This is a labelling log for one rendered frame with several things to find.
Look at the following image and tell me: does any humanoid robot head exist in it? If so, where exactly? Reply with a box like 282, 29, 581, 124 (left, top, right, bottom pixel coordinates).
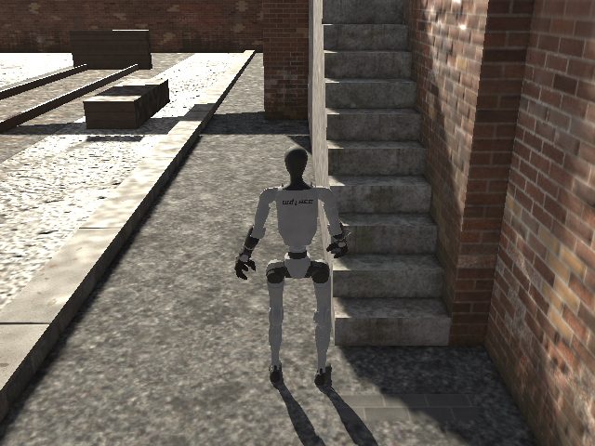
281, 146, 312, 190

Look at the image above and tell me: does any robot right upper arm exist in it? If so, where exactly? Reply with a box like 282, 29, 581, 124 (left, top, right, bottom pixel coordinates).
315, 186, 342, 236

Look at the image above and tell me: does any robot left forearm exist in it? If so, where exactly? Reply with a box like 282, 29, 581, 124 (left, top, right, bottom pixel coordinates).
238, 224, 259, 262

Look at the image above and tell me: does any robot left upper arm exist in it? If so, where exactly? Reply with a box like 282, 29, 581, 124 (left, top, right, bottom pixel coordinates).
250, 187, 278, 239

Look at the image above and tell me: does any robot right forearm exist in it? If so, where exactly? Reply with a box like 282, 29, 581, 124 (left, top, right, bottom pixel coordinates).
333, 221, 347, 247

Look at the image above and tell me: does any left robot hand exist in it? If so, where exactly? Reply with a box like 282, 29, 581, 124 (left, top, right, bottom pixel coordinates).
234, 256, 256, 280

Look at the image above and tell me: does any robot right shin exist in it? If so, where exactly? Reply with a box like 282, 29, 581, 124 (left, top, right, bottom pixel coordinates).
315, 309, 331, 373

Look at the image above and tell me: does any right robot hand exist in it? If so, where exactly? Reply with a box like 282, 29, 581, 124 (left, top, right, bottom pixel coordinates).
326, 243, 349, 258

